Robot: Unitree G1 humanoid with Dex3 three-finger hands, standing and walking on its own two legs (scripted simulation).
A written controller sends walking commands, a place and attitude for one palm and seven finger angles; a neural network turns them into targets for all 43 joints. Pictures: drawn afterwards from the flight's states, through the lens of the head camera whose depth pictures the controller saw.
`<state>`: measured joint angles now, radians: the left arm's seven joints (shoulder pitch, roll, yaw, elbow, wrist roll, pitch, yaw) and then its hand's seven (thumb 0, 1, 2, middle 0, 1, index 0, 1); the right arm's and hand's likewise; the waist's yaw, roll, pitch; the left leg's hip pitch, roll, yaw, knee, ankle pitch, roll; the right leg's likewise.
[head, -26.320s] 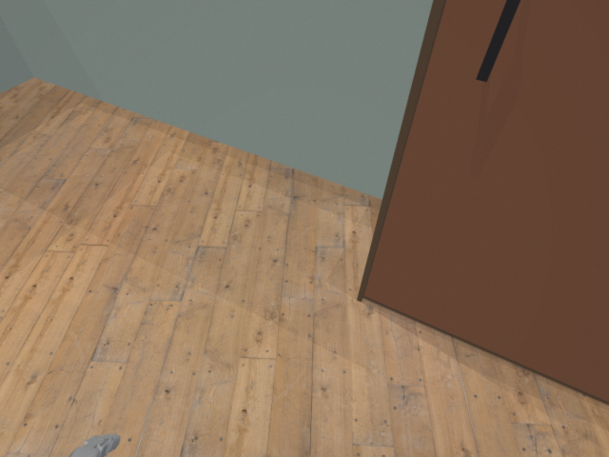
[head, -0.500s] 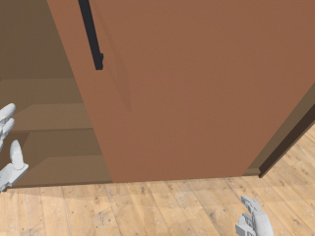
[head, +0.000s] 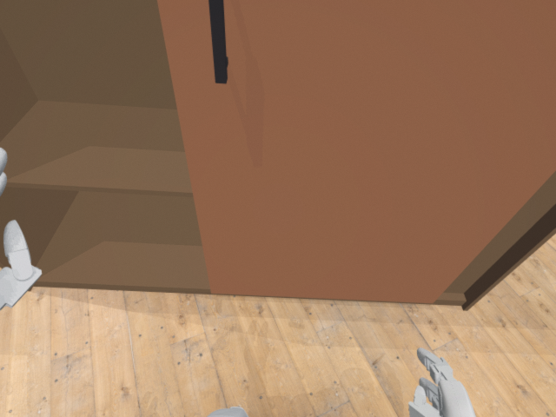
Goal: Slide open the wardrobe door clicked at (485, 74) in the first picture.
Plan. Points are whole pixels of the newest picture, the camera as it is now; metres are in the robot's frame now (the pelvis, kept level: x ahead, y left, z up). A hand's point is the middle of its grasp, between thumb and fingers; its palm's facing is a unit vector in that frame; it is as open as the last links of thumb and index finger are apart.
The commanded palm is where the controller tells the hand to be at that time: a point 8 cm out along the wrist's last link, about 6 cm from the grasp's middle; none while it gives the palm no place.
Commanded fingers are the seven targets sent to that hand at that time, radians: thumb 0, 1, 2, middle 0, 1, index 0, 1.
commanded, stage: step back with the hand held close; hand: left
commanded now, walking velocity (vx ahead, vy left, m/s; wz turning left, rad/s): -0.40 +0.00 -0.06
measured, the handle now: (219, 13) +0.61 +0.16 +0.28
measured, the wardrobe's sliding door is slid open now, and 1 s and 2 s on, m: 0.69 0.69 0.69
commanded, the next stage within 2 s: stop stepping back and stand still in 0.48 s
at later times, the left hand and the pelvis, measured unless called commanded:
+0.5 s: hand out of the picture +0.15 +0.30 +0.19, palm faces +0.44 -0.82 -0.37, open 7.4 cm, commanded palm +0.09 +0.32 +0.19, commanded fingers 0.00 0.90 0.90 -0.20 -0.30 -0.20 -0.30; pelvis -0.06 +0.03 +0.01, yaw -2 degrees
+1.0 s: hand out of the picture +0.08 +0.30 +0.19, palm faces +0.28 -0.87 -0.41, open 7.4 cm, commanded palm +0.04 +0.34 +0.19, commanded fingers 0.00 0.90 0.90 -0.20 -0.30 -0.20 -0.30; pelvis -0.14 +0.07 +0.01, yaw -9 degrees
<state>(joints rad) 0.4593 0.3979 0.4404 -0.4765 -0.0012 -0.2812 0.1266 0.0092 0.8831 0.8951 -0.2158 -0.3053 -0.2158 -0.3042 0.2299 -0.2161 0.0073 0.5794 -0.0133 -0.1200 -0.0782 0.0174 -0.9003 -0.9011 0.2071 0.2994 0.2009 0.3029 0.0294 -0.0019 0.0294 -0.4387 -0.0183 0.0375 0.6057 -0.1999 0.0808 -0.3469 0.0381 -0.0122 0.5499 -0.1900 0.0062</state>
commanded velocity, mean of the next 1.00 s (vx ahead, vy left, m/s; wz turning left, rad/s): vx -0.13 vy -0.01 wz -0.05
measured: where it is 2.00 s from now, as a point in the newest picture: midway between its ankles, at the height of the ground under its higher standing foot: outside the picture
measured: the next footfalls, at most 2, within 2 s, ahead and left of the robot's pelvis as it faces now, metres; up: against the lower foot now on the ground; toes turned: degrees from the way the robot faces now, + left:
right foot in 0.64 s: -0.20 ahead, -0.13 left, +0.00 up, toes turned -8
left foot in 0.76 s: +0.07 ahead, +0.06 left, +0.00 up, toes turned -8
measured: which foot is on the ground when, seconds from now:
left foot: down 0.00-0.68, up 0.70-0.74, down 0.76-0.92, up 0.94-1.00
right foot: down 0.00-0.30, up 0.32-0.62, down 0.64-0.78, up 0.80-0.92, down 0.94-1.00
